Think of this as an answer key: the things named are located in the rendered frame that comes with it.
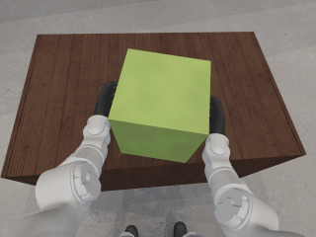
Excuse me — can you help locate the pedestal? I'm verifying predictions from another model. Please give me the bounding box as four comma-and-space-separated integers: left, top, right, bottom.
0, 32, 306, 192

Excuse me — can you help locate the robot right hand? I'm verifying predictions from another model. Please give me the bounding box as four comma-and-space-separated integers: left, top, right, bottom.
209, 95, 225, 135

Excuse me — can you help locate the carton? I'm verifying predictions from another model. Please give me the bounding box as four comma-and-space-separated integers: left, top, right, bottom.
108, 48, 211, 163

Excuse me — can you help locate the right robot forearm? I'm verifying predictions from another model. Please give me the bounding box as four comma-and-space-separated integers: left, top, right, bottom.
201, 133, 255, 207

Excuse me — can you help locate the left robot upper arm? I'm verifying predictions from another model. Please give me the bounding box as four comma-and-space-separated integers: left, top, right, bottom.
2, 160, 102, 237

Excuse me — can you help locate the left robot foot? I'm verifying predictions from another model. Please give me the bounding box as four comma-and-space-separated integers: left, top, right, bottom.
124, 225, 139, 237

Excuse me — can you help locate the left robot forearm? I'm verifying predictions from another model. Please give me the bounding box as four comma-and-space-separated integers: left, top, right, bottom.
35, 115, 111, 205

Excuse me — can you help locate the right robot foot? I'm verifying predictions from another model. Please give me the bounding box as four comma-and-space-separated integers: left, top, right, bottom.
173, 221, 188, 237

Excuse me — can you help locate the robot foot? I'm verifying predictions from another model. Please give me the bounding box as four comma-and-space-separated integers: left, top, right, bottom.
124, 225, 139, 237
173, 221, 188, 237

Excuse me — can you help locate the right robot upper arm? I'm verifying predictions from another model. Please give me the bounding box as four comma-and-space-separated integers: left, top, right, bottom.
214, 188, 305, 237

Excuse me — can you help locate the robot left hand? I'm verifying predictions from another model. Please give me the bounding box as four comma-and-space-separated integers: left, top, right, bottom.
93, 80, 119, 118

